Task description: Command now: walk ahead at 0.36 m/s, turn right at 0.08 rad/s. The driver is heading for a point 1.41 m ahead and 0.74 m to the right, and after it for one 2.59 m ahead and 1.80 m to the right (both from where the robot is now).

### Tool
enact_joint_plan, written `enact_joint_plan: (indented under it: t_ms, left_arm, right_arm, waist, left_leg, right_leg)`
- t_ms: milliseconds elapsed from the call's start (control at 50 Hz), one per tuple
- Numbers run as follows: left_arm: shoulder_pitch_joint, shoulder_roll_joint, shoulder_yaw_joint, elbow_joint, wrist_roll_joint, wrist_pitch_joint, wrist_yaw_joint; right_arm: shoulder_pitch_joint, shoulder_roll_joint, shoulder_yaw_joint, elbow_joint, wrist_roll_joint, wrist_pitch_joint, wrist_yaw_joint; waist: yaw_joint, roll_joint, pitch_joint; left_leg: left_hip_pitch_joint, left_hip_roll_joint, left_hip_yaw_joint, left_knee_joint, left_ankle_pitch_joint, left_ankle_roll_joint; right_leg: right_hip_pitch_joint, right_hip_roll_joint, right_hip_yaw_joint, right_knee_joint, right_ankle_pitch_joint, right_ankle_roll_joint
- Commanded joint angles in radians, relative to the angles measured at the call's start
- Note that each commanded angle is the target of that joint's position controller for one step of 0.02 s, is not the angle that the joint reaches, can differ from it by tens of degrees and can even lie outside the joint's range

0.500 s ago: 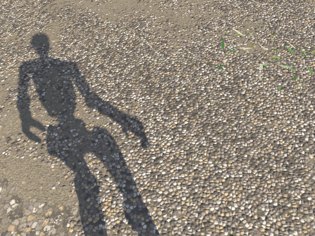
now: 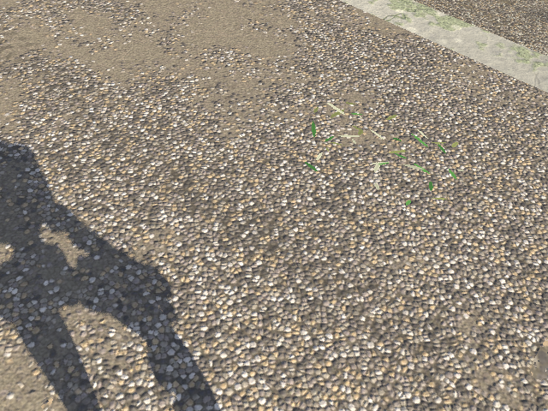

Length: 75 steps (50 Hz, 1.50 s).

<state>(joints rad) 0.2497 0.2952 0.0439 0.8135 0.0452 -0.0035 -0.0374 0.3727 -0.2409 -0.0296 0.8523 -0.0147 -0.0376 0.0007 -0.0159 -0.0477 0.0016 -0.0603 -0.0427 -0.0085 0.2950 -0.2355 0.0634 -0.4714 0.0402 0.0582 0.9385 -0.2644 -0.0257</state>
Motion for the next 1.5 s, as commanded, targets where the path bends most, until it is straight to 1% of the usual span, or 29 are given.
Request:
enact_joint_plan:
  t_ms: [20, 220, 260, 300, 320, 340, 360, 380, 420, 500, 580, 760, 800, 840, 860, 880, 900, 940, 960, 1060, 1260, 1320, 1360, 1380, 1400, 1420, 1440, 1460, 1500]
  left_arm:
    - [-0.128, 0.055, 0.01, -0.077, -0.002, -0.018, -0.013]
    - [-0.307, 0.027, -0.012, -0.133, -0.008, -0.024, -0.03]
    - [-0.247, 0.039, -0.006, -0.12, -0.006, -0.026, -0.024]
    - [0.007, 0.08, 0.02, -0.042, -0.003, -0.038, -0.009]
    - [0.165, 0.144, 0.045, -0.004, 0.011, -0.041, 0.004]
    - [0.203, 0.251, 0.071, -0.011, 0.007, -0.036, 0.016]
    - [0.186, 0.215, 0.067, -0.003, -0.034, -0.031, 0.014]
    - [0.117, 0.197, 0.063, 0.002, -0.036, -0.029, 0.019]
    - [0.042, 0.129, 0.048, -0.003, -0.034, -0.037, 0.025]
    - [0.044, 0.109, 0.04, 0.009, -0.048, -0.062, 0.027]
    - [0.128, 0.121, 0.044, 0.032, -0.047, -0.062, 0.03]
    - [0.271, 0.132, 0.046, 0.071, -0.031, -0.055, 0.057]
    - [0.216, 0.151, 0.05, 0.058, -0.029, -0.056, 0.064]
    - [0.165, 0.171, 0.054, 0.049, -0.033, -0.065, 0.05]
    - [0.163, 0.13, 0.043, 0.029, -0.043, -0.075, 0.037]
    - [0.28, 0.009, 0.021, 0.007, -0.075, -0.073, 0.04]
    - [0.283, 0.105, 0.03, 0.012, -0.039, -0.063, 0.048]
    - [0.162, 0.109, 0.035, 0.017, -0.02, -0.047, 0.036]
    - [0.141, 0.091, 0.035, 0.014, -0.018, -0.039, 0.026]
    - [0.061, 0.043, 0.024, -0.025, -0.007, 0.002, -0.01]
    - [-0.283, 0.005, -0.011, -0.155, -0.008, -0.009, -0.05]
    - [-0.295, 0.023, -0.005, -0.168, 0.003, -0.008, -0.043]
    - [-0.178, 0.05, 0.011, -0.138, 0.008, -0.014, -0.031]
    - [-0.024, 0.073, 0.028, -0.089, 0.013, -0.023, -0.02]
    - [0.138, 0.145, 0.056, -0.047, 0.023, -0.025, -0.001]
    - [0.101, 0.242, 0.076, -0.07, 0.003, -0.019, 0.014]
    - [0.157, 0.215, 0.072, -0.074, -0.019, -0.009, 0.025]
    - [0.112, 0.177, 0.063, -0.045, -0.025, -0.01, 0.036]
    - [0.026, 0.092, 0.038, -0.034, -0.029, -0.031, 0.039]
  right_arm:
    - [0.031, -0.137, -0.037, -0.017, 0.005, -0.035, 0.006]
    - [0.107, -0.142, -0.035, 0.062, -0.011, -0.05, -0.006]
    - [0.086, -0.163, -0.037, 0.07, -0.009, -0.046, -0.011]
    - [0.079, -0.179, -0.035, 0.075, -0.005, -0.033, -0.015]
    - [0.075, -0.165, -0.026, 0.049, -0.005, -0.034, -0.017]
    - [0.113, -0.053, -0.003, -0.016, 0.007, -0.041, 0.004]
    - [0.02, -0.159, -0.029, -0.019, -0.009, -0.048, 0.0]
    - [-0.049, -0.161, -0.031, -0.051, 0.002, -0.058, 0.006]
    - [-0.073, -0.136, -0.022, -0.052, -0.009, -0.063, 0.008]
    - [-0.057, -0.108, -0.018, -0.06, -0.041, -0.003, 0.02]
    - [-0.246, -0.107, -0.018, -0.131, -0.037, 0.008, 0.022]
    - [-0.503, -0.108, 0.002, -0.242, -0.017, -0.01, 0.031]
    - [-0.418, -0.132, -0.004, -0.227, -0.013, -0.018, 0.024]
    - [-0.169, -0.188, -0.028, -0.154, -0.009, -0.033, 0.0]
    - [-0.016, -0.241, -0.043, -0.138, -0.027, -0.044, -0.02]
    - [0.028, -0.323, -0.064, -0.146, -0.053, -0.04, -0.028]
    - [-0.023, -0.279, -0.064, -0.15, -0.029, -0.024, -0.022]
    - [-0.146, -0.13, -0.031, -0.159, -0.019, -0.025, -0.014]
    - [-0.152, -0.113, -0.025, -0.149, -0.022, -0.028, -0.013]
    - [-0.087, -0.117, -0.031, -0.089, 0.0, -0.07, 0.001]
    - [0.024, -0.152, -0.044, -0.015, -0.002, -0.061, -0.007]
    - [0.06, -0.179, -0.049, 0.01, -0.004, -0.039, -0.017]
    - [0.069, -0.208, -0.053, 0.019, -0.006, -0.02, -0.023]
    - [0.06, -0.212, -0.051, 0.011, -0.002, -0.011, -0.023]
    - [0.072, -0.178, -0.04, -0.017, -0.006, -0.012, -0.02]
    - [0.103, -0.065, -0.017, -0.091, 0.0, -0.017, 0.006]
    - [-0.023, -0.166, -0.039, -0.102, -0.008, -0.021, 0.003]
    - [-0.08, -0.15, -0.034, -0.118, 0.009, -0.03, 0.007]
    - [-0.04, -0.123, -0.025, -0.079, 0.0, -0.03, 0.009]
  waist:
    - [-0.028, 0.147, 0.104]
    - [-0.055, 0.155, 0.135]
    - [-0.011, 0.161, 0.095]
    - [0.103, 0.13, -0.064]
    - [0.165, 0.062, -0.164]
    - [0.113, -0.201, -0.278]
    - [0.135, -0.073, -0.27]
    - [0.1, -0.04, -0.125]
    - [0.038, 0.045, -0.009]
    - [-0.018, 0.025, 0.004]
    - [0.031, 0.017, 0.068]
    - [0.11, -0.015, 0.062]
    - [0.054, -0.027, 0.044]
    - [-0.06, 0.002, -0.084]
    - [-0.119, 0.058, -0.203]
    - [-0.063, 0.288, -0.344]
    - [-0.035, 0.254, -0.334]
    - [-0.005, 0.066, -0.07]
    - [0.008, 0.089, -0.026]
    - [0.032, 0.142, 0.019]
    - [-0.03, 0.131, 0.085]
    - [-0.023, 0.139, 0.072]
    - [0.031, 0.151, -0.009]
    - [0.099, 0.12, -0.097]
    - [0.158, 0.018, -0.213]
    - [0.077, -0.209, -0.284]
    - [0.148, -0.035, -0.282]
    - [0.116, -0.006, -0.144]
    - [0.028, 0.048, -0.037]
  left_leg:
    - [0.09, 0.235, -0.238, -0.208, -0.074, 0.137]
    - [0.114, 0.285, -0.002, -0.147, 0.363, 0.1]
    - [0.114, 0.288, 0.052, -0.027, 0.681, 0.078]
    - [0.055, 0.258, 0.13, 0.329, 0.902, 0.042]
    - [-0.143, 0.236, 0.155, 0.6, 0.643, 0.018]
    - [-0.519, 0.048, 0.157, 0.985, -0.143, -0.036]
    - [-0.611, 0.037, -0.029, 1.07, -0.229, -0.021]
    - [-0.656, 0.089, -0.043, 1.055, -0.13, -0.01]
    - [-0.573, 0.144, -0.035, 0.925, -0.056, -0.018]
    - [-0.51, 0.156, -0.012, 0.804, -0.052, -0.075]
    - [-0.621, 0.151, 0.012, 0.635, 0.105, -0.113]
    - [-0.607, 0.06, 0.006, 0.326, 0.217, -0.076]
    - [-0.431, 0.032, -0.001, 0.242, 0.167, -0.047]
    - [-0.074, 0.007, 0.009, 0.177, 0.142, -0.004]
    - [0.173, 0.166, -0.141, 0.158, 0.007, 0.034]
    - [0.444, 0.479, -0.567, 0.123, -0.041, 0.14]
    - [0.354, 0.5, -0.771, 0.039, -0.132, 0.18]
    - [0.071, 0.399, -0.468, -0.023, -0.111, 0.139]
    - [0.0, 0.355, -0.358, -0.05, -0.033, 0.113]
    - [-0.071, 0.316, -0.114, -0.124, 0.233, 0.104]
    - [0.016, 0.295, 0.164, -0.129, 0.396, 0.06]
    - [0.121, 0.319, 0.211, -0.019, 0.659, 0.045]
    - [0.146, 0.322, 0.244, 0.212, 0.918, 0.038]
    - [0.073, 0.308, 0.267, 0.425, 0.868, 0.02]
    - [-0.143, 0.287, 0.268, 0.717, 0.539, -0.009]
    - [-0.585, 0.098, 0.219, 1.043, -0.342, -0.069]
    - [-0.67, 0.084, 0.037, 1.104, -0.283, -0.064]
    - [-0.701, 0.135, 0.017, 1.062, -0.157, -0.052]
    - [-0.569, 0.183, 0.01, 0.9, -0.093, -0.048]
  right_leg:
    - [-0.267, -0.066, -0.044, -0.005, 0.071, 0.028]
    - [-0.144, -0.052, -0.129, -0.303, 0.106, -0.043]
    - [0.0, -0.002, -0.171, -0.345, 0.058, -0.089]
    - [0.325, 0.071, -0.185, -0.424, 0.06, -0.141]
    - [0.571, -0.064, 0.003, -0.46, -0.066, -0.184]
    - [0.818, -0.378, 0.586, -0.569, -0.222, -0.328]
    - [0.787, -0.382, 0.726, -0.666, -0.147, -0.329]
    - [0.674, -0.343, 0.539, -0.661, -0.029, -0.308]
    - [0.455, -0.254, 0.354, -0.685, 0.233, -0.262]
    - [0.327, -0.17, 0.244, -0.734, 0.355, -0.257]
    - [0.319, -0.14, 0.248, -0.775, 0.325, -0.23]
    - [0.52, -0.156, 0.32, -0.655, 0.596, -0.182]
    - [0.487, -0.153, 0.321, -0.601, 0.687, -0.147]
    - [0.411, -0.088, 0.278, -0.336, 0.841, -0.099]
    - [0.276, -0.033, 0.244, -0.097, 0.608, -0.083]
    - [-0.017, 0.118, 0.114, 0.226, -0.171, -0.049]
    - [-0.119, 0.074, 0.086, 0.347, -0.259, -0.057]
    - [-0.123, -0.018, 0.057, 0.32, -0.09, -0.049]
    - [-0.104, -0.044, 0.047, 0.283, -0.068, -0.045]
    - [-0.133, -0.086, 0.017, 0.216, 0.002, -0.031]
    - [-0.121, -0.089, -0.133, -0.25, 0.229, -0.045]
    - [-0.067, -0.041, -0.177, -0.32, 0.095, -0.091]
    - [0.089, 0.035, -0.2, -0.359, -0.001, -0.137]
    - [0.288, 0.068, -0.19, -0.429, 0.024, -0.168]
    - [0.557, -0.089, 0.034, -0.474, -0.096, -0.219]
    - [0.829, -0.394, 0.565, -0.55, -0.091, -0.345]
    - [0.802, -0.405, 0.637, -0.635, 0.02, -0.345]
    - [0.698, -0.368, 0.436, -0.635, 0.186, -0.319]
    - [0.477, -0.273, 0.242, -0.667, 0.408, -0.243]
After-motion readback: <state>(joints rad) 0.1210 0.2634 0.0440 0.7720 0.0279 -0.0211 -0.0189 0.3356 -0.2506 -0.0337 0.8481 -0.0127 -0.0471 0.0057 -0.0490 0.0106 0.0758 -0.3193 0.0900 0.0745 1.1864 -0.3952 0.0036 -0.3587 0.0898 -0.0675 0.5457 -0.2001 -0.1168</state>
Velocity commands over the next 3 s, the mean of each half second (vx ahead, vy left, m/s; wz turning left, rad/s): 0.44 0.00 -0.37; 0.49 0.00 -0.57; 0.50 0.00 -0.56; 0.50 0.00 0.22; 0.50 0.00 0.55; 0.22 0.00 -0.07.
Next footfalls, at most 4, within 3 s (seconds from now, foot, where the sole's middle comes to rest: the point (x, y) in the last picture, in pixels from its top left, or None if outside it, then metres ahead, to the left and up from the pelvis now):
0.30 right None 0.29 -0.14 -0.79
0.86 left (299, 359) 0.66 -0.09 -0.79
1.38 right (417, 330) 0.75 -0.42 -0.79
1.96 left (431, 242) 1.07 -0.53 -0.79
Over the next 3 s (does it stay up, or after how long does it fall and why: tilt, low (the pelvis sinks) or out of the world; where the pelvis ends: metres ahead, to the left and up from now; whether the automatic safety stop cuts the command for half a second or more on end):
stays up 1.30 -0.71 -0.01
